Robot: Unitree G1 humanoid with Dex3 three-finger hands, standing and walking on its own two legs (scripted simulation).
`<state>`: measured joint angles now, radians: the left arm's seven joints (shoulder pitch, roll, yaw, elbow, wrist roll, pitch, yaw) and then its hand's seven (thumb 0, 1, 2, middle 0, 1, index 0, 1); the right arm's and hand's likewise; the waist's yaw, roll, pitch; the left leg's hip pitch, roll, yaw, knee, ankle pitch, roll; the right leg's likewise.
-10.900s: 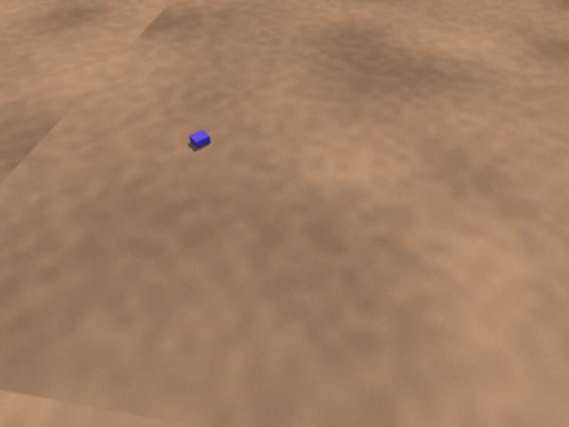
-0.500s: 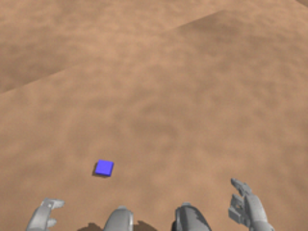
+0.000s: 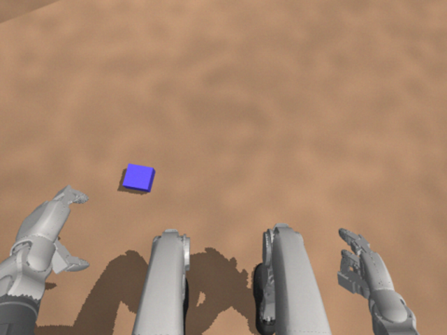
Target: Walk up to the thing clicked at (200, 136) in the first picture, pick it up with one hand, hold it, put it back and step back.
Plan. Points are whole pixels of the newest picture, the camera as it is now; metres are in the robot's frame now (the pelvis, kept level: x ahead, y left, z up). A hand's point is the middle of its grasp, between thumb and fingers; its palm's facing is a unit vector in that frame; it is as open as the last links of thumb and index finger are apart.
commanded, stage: rise first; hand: left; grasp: from above
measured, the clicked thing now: (139, 178) +0.49 +0.27 -0.50
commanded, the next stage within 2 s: approach in 1.56 s
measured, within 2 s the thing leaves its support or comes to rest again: neither
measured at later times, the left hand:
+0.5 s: hand (92, 206) +0.36 +0.33 -0.29, palm faces -0.52 -0.17 -0.84, open 13.7 cm
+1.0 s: hand (98, 194) +0.40 +0.34 -0.34, palm faces -0.52 -0.04 -0.85, open 13.6 cm
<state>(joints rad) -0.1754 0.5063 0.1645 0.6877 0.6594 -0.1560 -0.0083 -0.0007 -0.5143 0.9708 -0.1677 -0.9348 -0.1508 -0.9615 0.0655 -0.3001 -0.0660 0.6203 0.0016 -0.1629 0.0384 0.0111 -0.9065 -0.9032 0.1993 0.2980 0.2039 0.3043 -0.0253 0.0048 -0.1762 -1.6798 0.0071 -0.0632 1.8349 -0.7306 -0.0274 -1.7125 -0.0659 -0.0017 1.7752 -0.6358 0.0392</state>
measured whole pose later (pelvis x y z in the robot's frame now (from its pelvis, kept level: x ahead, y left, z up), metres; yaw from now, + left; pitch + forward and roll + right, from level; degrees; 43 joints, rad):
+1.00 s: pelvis -0.04 +0.02 -0.19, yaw -5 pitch +31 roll -10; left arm -0.86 0.92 0.20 1.41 1.39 -0.56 0.30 0.00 -0.42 0.94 -0.11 -0.95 -0.14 -0.93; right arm 0.09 -0.28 0.04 0.75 -0.16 0.06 0.14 0.00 -0.91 -0.90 0.20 0.30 0.20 0.30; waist -0.20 -0.03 -0.04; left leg -2.28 -0.04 -0.14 2.45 -0.73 0.01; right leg -2.24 -0.05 -0.01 2.28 -0.60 0.07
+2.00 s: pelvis -0.03 +0.03 -0.21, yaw -7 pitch +33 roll -12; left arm -1.11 0.96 0.07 1.59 1.52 -0.49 0.48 0.00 -0.39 0.90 -0.07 -1.05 -0.15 -0.98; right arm 0.11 -0.27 0.11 0.73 -0.20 0.01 0.15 0.00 -0.91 -0.89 0.20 0.30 0.20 0.30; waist -0.32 -0.07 0.00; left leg -2.35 -0.04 -0.16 2.52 -0.75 0.02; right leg -2.29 -0.03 -0.03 2.33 -0.61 0.07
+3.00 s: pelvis -0.04 +0.03 -0.20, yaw -8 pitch +33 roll -14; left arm -1.05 0.99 0.10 1.49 1.42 -0.43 0.29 0.00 -0.34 0.85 -0.09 -1.04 -0.18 -0.96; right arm 0.18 -0.28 0.15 0.65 -0.17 0.05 0.15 0.00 -0.90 -0.89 0.20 0.30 0.20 0.30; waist -0.32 -0.03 0.04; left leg -2.35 -0.05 -0.15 2.48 -0.71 0.04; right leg -2.27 -0.04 -0.03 2.28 -0.59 0.06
